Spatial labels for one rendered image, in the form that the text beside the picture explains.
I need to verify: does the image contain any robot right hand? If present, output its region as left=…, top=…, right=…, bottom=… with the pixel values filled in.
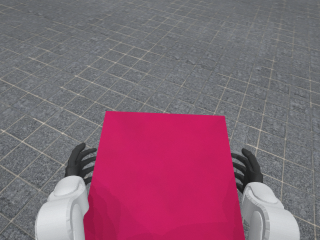
left=231, top=148, right=264, bottom=194

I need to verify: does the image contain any right robot forearm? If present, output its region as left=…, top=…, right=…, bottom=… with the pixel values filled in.
left=240, top=182, right=300, bottom=240

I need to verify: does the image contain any left robot forearm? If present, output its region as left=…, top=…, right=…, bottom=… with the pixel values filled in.
left=34, top=175, right=89, bottom=240

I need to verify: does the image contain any robot left hand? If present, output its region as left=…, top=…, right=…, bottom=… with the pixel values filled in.
left=64, top=142, right=97, bottom=186

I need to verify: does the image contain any carton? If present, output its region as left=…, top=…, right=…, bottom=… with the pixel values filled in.
left=83, top=111, right=245, bottom=240

